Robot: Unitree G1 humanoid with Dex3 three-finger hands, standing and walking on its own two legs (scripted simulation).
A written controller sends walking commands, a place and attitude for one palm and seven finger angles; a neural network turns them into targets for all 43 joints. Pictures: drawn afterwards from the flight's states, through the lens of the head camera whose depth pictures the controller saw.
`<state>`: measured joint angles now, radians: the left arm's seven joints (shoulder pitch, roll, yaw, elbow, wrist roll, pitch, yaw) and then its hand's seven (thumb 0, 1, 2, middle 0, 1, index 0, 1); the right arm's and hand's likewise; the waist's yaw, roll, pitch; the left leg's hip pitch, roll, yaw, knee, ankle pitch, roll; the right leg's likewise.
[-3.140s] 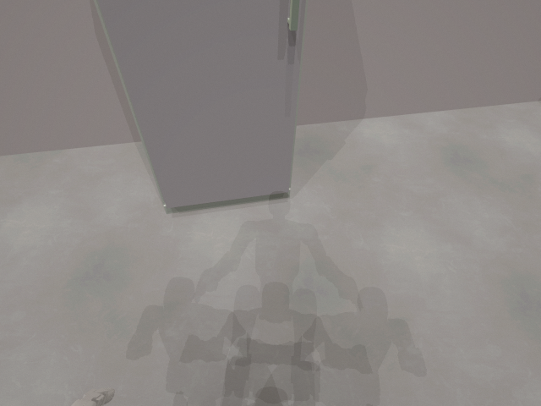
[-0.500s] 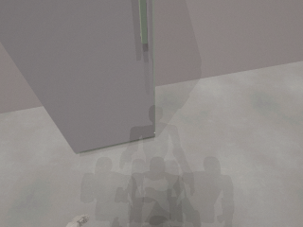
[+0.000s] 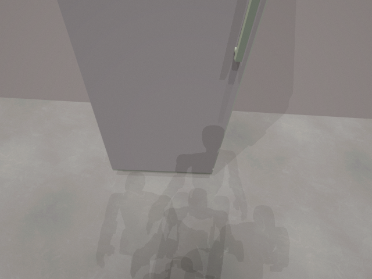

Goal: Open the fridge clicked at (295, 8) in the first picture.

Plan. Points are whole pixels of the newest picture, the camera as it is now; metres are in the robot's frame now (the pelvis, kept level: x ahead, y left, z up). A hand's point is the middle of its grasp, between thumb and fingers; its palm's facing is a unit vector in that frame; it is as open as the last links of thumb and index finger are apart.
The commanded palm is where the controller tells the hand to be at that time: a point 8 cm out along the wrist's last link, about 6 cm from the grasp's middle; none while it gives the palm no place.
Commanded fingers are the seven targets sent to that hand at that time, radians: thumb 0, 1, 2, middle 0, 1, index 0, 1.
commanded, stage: take the last steps up to it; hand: right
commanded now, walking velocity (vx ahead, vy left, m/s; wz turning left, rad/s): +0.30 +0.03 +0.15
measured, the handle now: (251, 1) +0.74 -0.10 +0.26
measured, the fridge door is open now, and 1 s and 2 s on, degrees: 0 0 0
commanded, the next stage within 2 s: come to a stop and stand still in 0.70 s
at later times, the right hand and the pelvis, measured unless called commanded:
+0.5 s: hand out of the picture +0.14 -0.19 -0.16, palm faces -0.05 +0.98 -0.17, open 7.4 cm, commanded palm none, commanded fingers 0.00 -0.90 -0.90 0.20 0.30 0.20 0.30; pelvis +0.11 -0.01 +0.02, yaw +5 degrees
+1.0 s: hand (234, 239) +0.26 -0.12 -0.17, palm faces -0.01 +0.99 -0.16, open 7.3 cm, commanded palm none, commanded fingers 0.00 -0.90 -0.90 0.20 0.30 0.20 0.30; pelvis +0.25 +0.04 +0.00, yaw +5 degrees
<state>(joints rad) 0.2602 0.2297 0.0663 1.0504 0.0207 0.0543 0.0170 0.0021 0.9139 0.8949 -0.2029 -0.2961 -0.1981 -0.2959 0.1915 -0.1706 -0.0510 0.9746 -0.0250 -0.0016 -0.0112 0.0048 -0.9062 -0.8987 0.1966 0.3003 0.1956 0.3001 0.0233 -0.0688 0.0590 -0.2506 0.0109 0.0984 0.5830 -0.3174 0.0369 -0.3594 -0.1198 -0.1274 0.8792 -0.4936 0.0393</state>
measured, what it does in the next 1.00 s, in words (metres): walks ahead: right foot, then left foot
